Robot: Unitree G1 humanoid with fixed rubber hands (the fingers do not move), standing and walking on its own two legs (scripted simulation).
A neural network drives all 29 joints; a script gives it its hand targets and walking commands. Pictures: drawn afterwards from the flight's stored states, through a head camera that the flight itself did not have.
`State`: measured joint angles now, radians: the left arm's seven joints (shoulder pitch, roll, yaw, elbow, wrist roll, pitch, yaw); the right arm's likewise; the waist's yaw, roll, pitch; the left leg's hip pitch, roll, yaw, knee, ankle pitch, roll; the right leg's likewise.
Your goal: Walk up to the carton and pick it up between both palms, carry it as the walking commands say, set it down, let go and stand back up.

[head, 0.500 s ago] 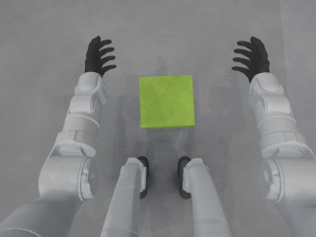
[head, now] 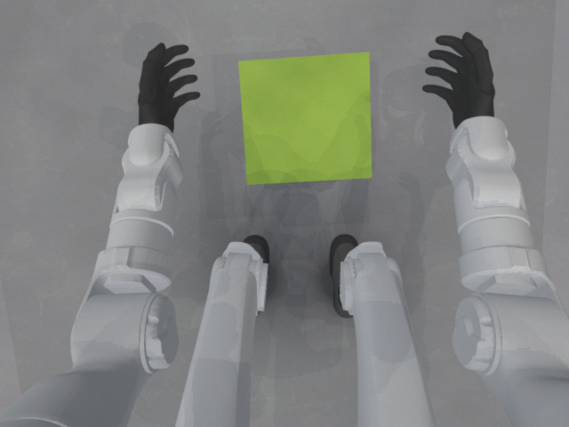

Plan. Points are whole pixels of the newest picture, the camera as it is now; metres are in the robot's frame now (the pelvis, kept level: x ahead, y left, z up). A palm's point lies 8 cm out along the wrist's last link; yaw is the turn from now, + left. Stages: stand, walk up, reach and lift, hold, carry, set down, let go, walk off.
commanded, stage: reach and lift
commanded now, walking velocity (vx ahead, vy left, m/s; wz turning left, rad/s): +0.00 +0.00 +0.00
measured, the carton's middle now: (304, 128) +0.46 -0.01 -0.44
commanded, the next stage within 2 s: none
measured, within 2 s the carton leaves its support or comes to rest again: neither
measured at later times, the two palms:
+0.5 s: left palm (193, 123) +0.46 +0.17 -0.29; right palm (442, 117) +0.46 -0.22 -0.28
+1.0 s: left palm (206, 128) +0.46 +0.17 -0.38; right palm (412, 126) +0.46 -0.21 -0.37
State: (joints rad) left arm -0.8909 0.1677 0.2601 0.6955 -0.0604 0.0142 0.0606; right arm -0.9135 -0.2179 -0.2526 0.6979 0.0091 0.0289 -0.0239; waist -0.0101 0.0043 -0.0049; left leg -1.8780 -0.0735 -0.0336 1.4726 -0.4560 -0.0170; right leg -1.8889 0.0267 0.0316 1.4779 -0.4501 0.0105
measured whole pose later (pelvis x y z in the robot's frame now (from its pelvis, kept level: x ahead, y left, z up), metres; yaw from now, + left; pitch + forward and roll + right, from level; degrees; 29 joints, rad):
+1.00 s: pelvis -0.05 +0.00 -0.20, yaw -1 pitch +28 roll +1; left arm -1.24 0.38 -0.01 0.92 -0.37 0.03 0.12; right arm -1.26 -0.42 0.03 0.93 0.34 0.03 -0.08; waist -0.01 0.00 0.52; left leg -2.13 -0.07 -0.01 2.23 -0.59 -0.04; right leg -2.14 0.04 0.00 2.22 -0.57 0.00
